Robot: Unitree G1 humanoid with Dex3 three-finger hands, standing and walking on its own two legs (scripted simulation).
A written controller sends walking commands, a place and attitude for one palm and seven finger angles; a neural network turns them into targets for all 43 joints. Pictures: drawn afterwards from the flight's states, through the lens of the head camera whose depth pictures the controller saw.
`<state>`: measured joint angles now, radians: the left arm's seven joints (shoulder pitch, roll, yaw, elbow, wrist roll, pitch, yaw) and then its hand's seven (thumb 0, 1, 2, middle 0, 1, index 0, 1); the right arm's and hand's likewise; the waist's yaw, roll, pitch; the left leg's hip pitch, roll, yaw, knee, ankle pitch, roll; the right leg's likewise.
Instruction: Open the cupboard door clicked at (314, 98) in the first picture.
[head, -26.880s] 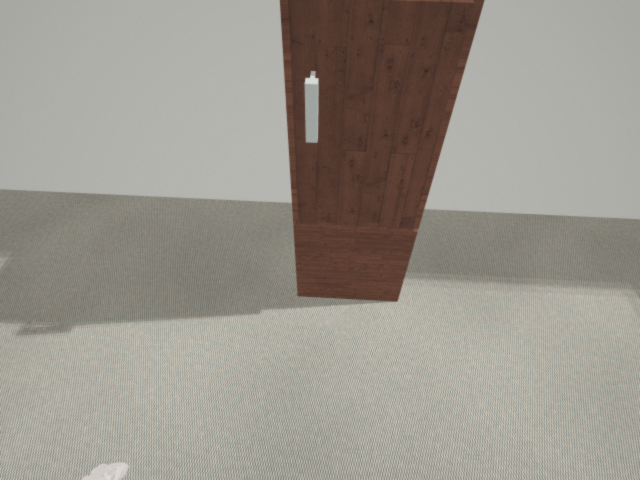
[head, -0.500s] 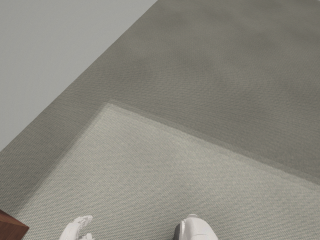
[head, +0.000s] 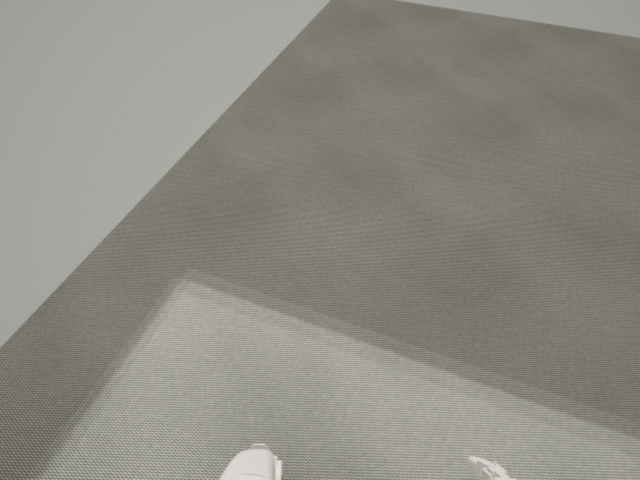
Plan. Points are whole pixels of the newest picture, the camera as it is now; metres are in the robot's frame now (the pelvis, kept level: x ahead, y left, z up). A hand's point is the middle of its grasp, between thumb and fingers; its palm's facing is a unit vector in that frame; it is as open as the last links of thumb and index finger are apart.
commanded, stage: walk to a spot facing it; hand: left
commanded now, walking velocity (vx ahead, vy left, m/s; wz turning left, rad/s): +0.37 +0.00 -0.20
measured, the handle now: out of the picture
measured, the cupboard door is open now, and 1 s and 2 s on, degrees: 54 54 54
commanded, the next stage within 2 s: turn to face it in 0.52 s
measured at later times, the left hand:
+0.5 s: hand (256, 322) +0.39 +0.16 -0.17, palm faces -0.20 -0.95 -0.25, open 7.4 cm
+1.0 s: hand (282, 287) +0.49 +0.13 -0.20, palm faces +0.00 -0.98 -0.18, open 7.3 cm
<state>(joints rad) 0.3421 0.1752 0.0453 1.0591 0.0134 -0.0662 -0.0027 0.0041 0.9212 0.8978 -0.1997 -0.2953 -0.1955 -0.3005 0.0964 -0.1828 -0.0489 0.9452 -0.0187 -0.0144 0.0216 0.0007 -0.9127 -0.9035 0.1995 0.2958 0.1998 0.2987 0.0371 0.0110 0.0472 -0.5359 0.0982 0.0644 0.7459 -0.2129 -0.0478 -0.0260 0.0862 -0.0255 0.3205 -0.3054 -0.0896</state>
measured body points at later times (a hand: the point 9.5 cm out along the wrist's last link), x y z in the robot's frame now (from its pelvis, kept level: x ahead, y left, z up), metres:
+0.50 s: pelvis +0.24 -0.03 -0.02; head +0.28 -0.05 +0.43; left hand +0.40 +0.21 -0.15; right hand +0.10 -0.24 -0.16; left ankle +0.14 +0.13 -0.74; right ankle +0.31 -0.14 -0.74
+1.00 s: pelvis +0.43 -0.06 -0.02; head +0.47 -0.04 +0.42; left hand +0.49 +0.18 -0.19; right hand +0.49 -0.31 -0.16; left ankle +0.51 +0.03 -0.74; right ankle +0.33 -0.17 -0.67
